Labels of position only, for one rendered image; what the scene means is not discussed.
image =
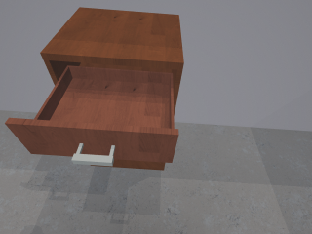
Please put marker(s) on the cabinet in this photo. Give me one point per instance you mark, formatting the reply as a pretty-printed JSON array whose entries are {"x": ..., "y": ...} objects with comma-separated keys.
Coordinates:
[{"x": 117, "y": 39}]

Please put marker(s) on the handle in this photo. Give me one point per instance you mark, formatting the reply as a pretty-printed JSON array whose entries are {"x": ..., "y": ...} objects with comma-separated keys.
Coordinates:
[{"x": 92, "y": 159}]

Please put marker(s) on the drawer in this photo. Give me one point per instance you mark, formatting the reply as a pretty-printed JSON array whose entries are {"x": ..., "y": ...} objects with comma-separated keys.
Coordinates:
[{"x": 101, "y": 107}]

